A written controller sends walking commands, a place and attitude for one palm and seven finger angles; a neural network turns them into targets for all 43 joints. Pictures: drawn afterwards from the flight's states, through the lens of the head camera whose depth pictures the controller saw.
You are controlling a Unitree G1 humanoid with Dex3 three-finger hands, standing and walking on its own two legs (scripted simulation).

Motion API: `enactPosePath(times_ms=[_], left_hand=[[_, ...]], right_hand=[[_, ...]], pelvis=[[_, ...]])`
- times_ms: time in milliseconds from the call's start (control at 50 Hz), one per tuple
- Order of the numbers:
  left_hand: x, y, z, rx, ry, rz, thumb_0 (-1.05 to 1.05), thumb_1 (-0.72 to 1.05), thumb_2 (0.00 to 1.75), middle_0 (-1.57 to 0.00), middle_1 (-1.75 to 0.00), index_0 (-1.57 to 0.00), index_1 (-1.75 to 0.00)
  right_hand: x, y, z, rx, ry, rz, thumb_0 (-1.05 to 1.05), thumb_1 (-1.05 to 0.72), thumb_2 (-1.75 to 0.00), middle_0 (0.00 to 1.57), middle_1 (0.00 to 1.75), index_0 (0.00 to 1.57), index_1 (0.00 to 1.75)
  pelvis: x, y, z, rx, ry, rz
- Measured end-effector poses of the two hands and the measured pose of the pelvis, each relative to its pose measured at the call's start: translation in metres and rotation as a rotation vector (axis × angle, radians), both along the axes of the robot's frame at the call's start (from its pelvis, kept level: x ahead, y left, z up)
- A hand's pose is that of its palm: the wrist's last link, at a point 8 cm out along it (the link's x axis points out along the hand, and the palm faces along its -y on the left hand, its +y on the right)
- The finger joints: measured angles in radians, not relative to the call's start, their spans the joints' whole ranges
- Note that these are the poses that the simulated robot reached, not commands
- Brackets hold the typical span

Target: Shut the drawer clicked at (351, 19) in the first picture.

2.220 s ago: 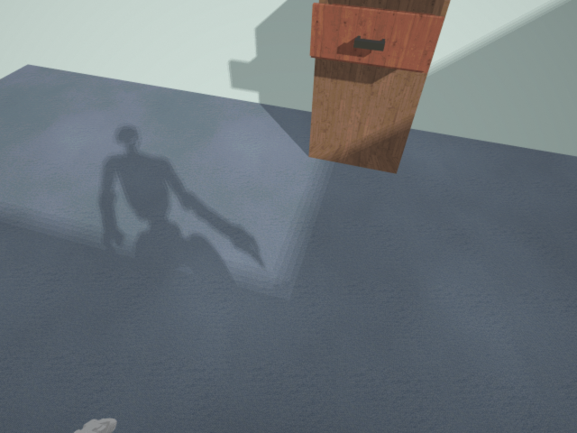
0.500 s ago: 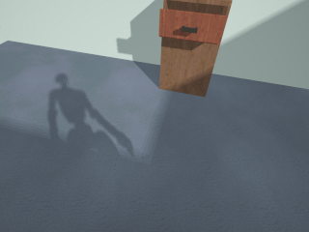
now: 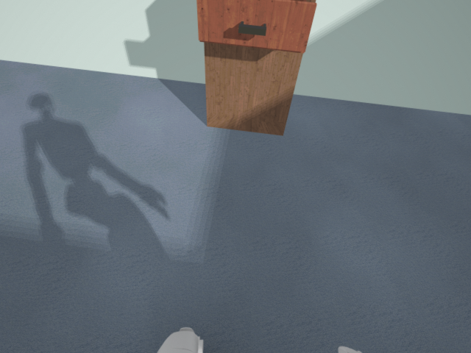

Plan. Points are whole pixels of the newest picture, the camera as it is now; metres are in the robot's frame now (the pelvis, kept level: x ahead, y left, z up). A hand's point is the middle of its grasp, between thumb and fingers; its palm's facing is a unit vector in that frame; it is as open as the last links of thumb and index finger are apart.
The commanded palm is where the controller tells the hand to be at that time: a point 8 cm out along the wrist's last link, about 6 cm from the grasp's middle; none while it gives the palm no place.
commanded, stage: walk to a spot facing it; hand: left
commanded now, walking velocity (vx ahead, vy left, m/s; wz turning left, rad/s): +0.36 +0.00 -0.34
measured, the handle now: (252, 27) +1.22 +0.07 -0.01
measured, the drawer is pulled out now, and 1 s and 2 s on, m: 0.22 0.22 0.22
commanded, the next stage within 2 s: turn to face it in 1.14 s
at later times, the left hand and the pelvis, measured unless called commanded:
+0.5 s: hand (184, 237) +0.37 +0.16 -0.15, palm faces -0.28 -0.94 -0.21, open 7.4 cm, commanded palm none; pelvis +0.21 +0.01 +0.00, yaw -14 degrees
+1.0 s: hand (189, 212) +0.47 +0.17 -0.19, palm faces -0.27 -0.95 -0.15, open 7.3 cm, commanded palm none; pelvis +0.43 -0.01 -0.01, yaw -20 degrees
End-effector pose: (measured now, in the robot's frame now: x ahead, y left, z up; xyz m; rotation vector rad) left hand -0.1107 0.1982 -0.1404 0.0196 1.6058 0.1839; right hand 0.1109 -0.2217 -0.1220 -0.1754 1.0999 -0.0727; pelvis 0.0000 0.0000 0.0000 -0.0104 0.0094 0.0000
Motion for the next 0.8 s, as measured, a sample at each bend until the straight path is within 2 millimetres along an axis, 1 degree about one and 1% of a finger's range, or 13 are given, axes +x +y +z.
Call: enactPosePath(times_ms=[60,100,180,260,320,380,460,540,560,600,660,740,800], left_hand=[[0.036,0.028,-0.018,0.003,0.003,-0.017,0.01,0.90,0.90,-0.20,-0.30,-0.21,-0.30],[0.071,0.048,-0.024,0.017,-0.020,-0.053,0.01,0.90,0.90,-0.20,-0.30,-0.21,-0.30],[0.166,0.078,-0.015,0.056,-0.156,-0.136,0.01,0.91,0.90,-0.20,-0.30,-0.20,-0.30],[0.264,0.088,0.002,0.081,-0.308,-0.205,0.01,0.91,0.90,-0.19,-0.30,-0.20,-0.30],[0.328,0.082,0.014,0.081,-0.386,-0.259,0.01,0.91,0.90,-0.19,-0.30,-0.20,-0.30],[0.386,0.067,0.021,0.071,-0.433,-0.323,0.00,0.91,0.90,-0.19,-0.30,-0.20,-0.30],[0.457,0.033,0.022,0.050,-0.467,-0.420,0.01,0.91,0.90,-0.19,-0.30,-0.20,-0.30],[0.520,-0.008,0.012,0.032,-0.526,-0.493,0.01,0.91,0.90,-0.19,-0.30,-0.20,-0.30],[0.530,-0.016,0.010,0.029,-0.544,-0.493,0.00,0.91,0.90,-0.19,-0.30,-0.20,-0.30],[0.539,-0.027,0.009,0.018,-0.551,-0.480,0.00,0.91,0.90,-0.19,-0.30,-0.20,-0.30],[0.537,-0.033,0.010,0.012,-0.496,-0.462,0.00,0.91,0.90,-0.20,-0.30,-0.20,-0.30],[0.540,-0.018,0.011,0.051,-0.423,-0.429,-0.02,0.94,0.89,-0.20,-0.30,-0.21,-0.30],[0.542,-0.006,0.006,0.049,-0.357,-0.418,-0.01,0.94,0.90,-0.20,-0.30,-0.21,-0.30]], right_hand=[[0.040,0.016,-0.006,-0.026,-0.077,-0.006,0.00,-0.91,-0.90,0.20,0.30,0.20,0.30],[0.048,0.023,-0.006,-0.034,-0.088,-0.033,0.00,-0.91,-0.90,0.20,0.30,0.20,0.30],[0.034,0.032,-0.003,-0.027,-0.012,-0.113,0.00,-0.91,-0.90,0.20,0.30,0.20,0.30],[0.014,0.021,0.002,-0.058,0.068,-0.221,-0.02,-0.95,-0.90,0.20,0.30,0.20,0.30],[-0.002,0.017,0.001,-0.058,0.153,-0.269,-0.02,-0.95,-0.90,0.20,0.30,0.20,0.30],[-0.015,0.017,-0.003,-0.040,0.236,-0.320,-0.01,-0.93,-0.90,0.20,0.30,0.20,0.30],[-0.027,0.019,-0.010,0.002,0.338,-0.395,-0.01,-0.92,-0.90,0.20,0.30,0.20,0.30],[-0.027,0.017,-0.024,0.057,0.436,-0.449,0.00,-0.91,-0.90,0.20,0.30,0.20,0.30],[-0.022,0.015,-0.027,0.068,0.455,-0.455,0.00,-0.91,-0.90,0.20,0.30,0.20,0.30],[-0.003,0.007,-0.028,0.073,0.457,-0.459,0.00,-0.91,-0.90,0.20,0.30,0.20,0.30],[0.047,-0.010,-0.025,0.057,0.382,-0.450,0.00,-0.91,-0.90,0.20,0.30,0.20,0.30],[0.127,-0.029,-0.015,0.034,0.228,-0.433,0.00,-0.91,-0.90,0.20,0.30,0.20,0.30],[0.183,-0.041,-0.007,0.007,0.138,-0.412,0.00,-0.92,-0.90,0.20,0.30,0.20,0.30]], pelvis=[[0.030,0.019,-0.016,-0.013,-0.006,-0.032],[0.044,0.026,-0.017,-0.003,-0.020,-0.059],[0.072,0.034,-0.005,0.005,-0.026,-0.095],[0.103,0.039,0.005,0.018,-0.012,-0.132],[0.127,0.038,0.009,0.023,-0.005,-0.156],[0.151,0.033,0.010,0.026,-0.004,-0.181],[0.187,0.018,0.005,0.027,-0.003,-0.221],[0.225,-0.008,-0.010,0.022,-0.007,-0.243],[0.232,-0.014,-0.013,0.018,-0.011,-0.248],[0.247,-0.021,-0.012,0.010,-0.023,-0.255],[0.271,-0.027,-0.004,-0.004,-0.030,-0.269],[0.304,-0.031,0.004,-0.014,-0.021,-0.279],[0.331,-0.030,0.005,-0.024,-0.020,-0.285]])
